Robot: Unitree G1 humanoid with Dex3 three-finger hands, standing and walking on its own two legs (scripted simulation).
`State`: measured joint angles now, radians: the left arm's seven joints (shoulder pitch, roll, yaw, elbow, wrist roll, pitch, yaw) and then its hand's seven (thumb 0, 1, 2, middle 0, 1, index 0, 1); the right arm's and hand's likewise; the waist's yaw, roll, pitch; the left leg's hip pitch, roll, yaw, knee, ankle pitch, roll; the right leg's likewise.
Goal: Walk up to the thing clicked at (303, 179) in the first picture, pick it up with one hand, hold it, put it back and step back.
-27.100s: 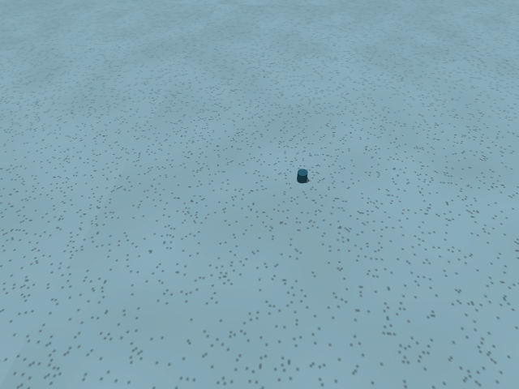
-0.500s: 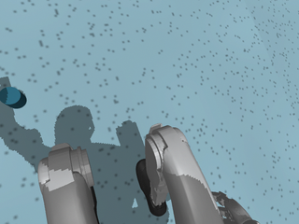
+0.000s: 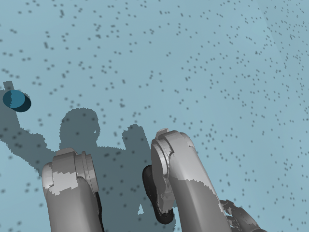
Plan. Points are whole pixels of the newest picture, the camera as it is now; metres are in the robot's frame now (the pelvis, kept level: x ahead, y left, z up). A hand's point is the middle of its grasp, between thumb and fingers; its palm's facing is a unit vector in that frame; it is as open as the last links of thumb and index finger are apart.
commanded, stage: rise first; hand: left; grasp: from above
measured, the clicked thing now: (17, 101) +0.48 +0.32 -0.29
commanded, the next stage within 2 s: approach in 0.12 s
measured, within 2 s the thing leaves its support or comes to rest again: neither
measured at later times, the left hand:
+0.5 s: hand out of the picture +0.47 +0.32 -0.18, palm faces -0.41 -0.08 -0.91, open 13.2 cm
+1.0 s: hand out of the picture +0.45 +0.35 -0.19, palm faces -0.50 -0.15 -0.85, open 13.4 cm
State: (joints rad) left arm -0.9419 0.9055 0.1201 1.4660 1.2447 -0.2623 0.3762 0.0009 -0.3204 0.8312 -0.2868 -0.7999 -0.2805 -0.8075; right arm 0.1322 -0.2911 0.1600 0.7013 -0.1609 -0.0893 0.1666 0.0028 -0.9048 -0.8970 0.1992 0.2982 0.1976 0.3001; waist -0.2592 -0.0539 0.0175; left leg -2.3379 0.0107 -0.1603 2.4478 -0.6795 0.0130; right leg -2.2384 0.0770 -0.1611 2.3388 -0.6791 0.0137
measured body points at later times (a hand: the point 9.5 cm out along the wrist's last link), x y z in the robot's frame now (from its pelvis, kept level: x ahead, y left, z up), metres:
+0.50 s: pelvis +0.00 +0.00 +0.00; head +0.25 +0.10 +0.36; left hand +0.49 +0.32 -0.13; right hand +0.06 -0.26 -0.09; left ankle +0.07 +0.12 -0.29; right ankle +0.10 -0.11 -0.29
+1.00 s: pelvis +0.00 +0.00 +0.00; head +0.26 +0.08 +0.35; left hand +0.48 +0.35 -0.14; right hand +0.05 -0.27 -0.09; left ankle +0.07 +0.12 -0.29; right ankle +0.10 -0.11 -0.29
